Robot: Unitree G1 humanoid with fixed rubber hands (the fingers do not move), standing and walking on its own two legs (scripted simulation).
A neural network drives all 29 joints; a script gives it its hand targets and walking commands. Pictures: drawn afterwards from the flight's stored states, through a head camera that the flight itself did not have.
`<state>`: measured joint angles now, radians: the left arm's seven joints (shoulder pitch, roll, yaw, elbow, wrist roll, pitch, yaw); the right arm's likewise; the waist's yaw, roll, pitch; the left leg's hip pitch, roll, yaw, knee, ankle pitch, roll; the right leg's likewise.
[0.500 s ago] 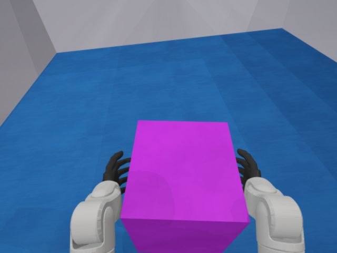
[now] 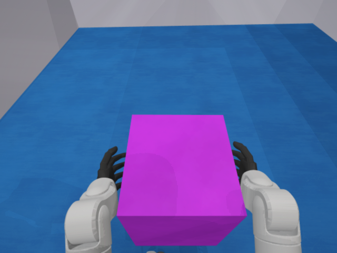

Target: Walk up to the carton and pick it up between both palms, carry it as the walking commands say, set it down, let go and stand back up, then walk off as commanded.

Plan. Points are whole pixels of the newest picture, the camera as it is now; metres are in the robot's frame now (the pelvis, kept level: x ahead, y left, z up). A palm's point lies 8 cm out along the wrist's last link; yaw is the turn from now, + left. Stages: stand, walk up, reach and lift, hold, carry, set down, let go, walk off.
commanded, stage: carry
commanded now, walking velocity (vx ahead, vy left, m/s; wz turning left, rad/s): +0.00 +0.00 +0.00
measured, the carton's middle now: (176, 184) +0.27 +0.01 +0.04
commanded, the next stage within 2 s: hold in 1.28 s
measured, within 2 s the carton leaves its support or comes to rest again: neither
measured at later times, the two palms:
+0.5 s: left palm (107, 188) +0.24 +0.16 +0.08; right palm (246, 185) +0.24 -0.13 +0.08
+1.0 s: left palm (103, 191) +0.23 +0.16 +0.09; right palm (247, 192) +0.22 -0.13 +0.09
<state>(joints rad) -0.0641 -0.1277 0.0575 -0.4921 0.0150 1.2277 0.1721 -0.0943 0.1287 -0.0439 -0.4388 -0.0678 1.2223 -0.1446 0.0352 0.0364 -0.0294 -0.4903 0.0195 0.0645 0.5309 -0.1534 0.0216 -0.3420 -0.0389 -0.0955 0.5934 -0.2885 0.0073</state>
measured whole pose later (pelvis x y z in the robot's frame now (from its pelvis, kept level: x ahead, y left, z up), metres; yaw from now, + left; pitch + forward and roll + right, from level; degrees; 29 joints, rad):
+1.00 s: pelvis -0.03 +0.02 +0.01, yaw -1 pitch +2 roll +0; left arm -0.08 -0.13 0.07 -0.29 0.05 1.07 0.14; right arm -0.11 0.13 -0.07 -0.24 -0.09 1.06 -0.13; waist 0.00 0.01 -0.10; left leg -0.35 -0.01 0.09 0.52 -0.20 0.06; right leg -0.33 -0.01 -0.11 0.53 -0.24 -0.04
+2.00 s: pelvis -0.02 +0.03 +0.01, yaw -3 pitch -10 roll +0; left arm -0.02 -0.08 0.00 0.00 0.09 0.73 0.12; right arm -0.03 0.08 -0.02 0.05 -0.10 0.71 -0.11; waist -0.02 0.00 0.14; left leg -0.09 -0.03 0.10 0.52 -0.27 0.07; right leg -0.07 0.00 -0.07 0.54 -0.29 -0.03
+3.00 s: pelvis -0.09 +0.03 -0.08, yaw -3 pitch +16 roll +0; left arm -0.62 -0.19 0.45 0.45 0.26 0.31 0.02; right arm -0.68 0.13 -0.47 0.54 -0.29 0.32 0.04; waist -0.03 0.02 0.12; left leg -1.01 -0.01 0.08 1.08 -0.35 0.08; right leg -0.99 0.02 -0.05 1.09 -0.38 -0.04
